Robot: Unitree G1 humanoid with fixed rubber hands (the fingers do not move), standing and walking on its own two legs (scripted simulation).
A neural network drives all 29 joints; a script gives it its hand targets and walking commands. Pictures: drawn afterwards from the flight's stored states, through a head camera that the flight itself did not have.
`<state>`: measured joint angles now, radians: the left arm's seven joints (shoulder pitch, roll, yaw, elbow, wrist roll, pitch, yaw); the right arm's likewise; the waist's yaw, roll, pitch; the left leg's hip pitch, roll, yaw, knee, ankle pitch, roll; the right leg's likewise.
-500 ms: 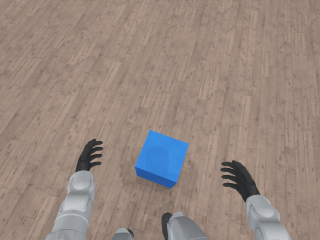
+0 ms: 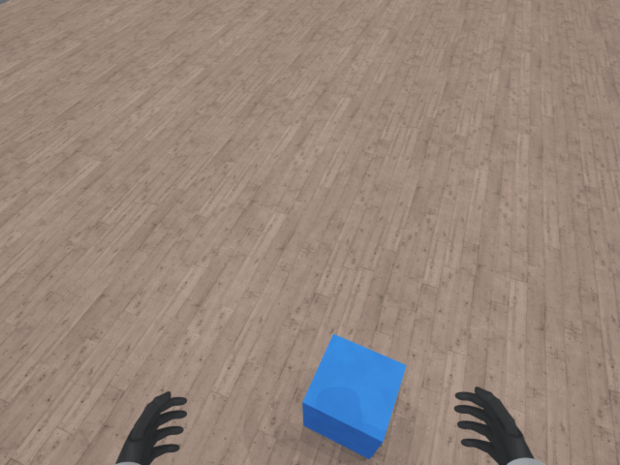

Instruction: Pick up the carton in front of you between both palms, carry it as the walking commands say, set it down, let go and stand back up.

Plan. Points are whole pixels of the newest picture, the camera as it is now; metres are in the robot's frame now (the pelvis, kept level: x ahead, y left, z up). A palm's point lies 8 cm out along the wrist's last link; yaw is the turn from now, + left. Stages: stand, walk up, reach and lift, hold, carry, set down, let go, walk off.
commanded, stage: let go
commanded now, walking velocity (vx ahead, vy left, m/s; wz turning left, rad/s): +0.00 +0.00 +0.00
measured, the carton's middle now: (351, 397) +0.40 -0.10 -0.65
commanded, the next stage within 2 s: stand in 0.40 s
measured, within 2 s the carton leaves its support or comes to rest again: neither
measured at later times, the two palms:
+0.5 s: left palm out of the picture +0.12 +0.23 -0.07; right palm out of the picture +0.12 -0.26 -0.08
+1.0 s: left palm out of the picture +0.11 +0.26 -0.08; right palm out of the picture +0.14 -0.31 -0.11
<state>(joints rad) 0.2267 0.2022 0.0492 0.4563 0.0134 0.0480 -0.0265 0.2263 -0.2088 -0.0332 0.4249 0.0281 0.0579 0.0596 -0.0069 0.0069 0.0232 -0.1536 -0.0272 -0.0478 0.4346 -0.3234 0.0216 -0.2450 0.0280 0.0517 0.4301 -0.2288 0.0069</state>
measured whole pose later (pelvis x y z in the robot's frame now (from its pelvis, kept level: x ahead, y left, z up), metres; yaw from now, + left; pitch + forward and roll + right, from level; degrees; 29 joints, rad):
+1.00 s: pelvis +0.01 -0.03 -0.01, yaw +3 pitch +0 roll +0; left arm 0.16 0.31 0.06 0.78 0.03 0.01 0.02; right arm 0.20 -0.36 -0.02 0.75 -0.04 0.00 -0.04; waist 0.01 0.05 0.02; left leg -0.12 0.00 -0.10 0.49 -0.36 -0.02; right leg -0.21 0.05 -0.01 0.52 -0.30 -0.04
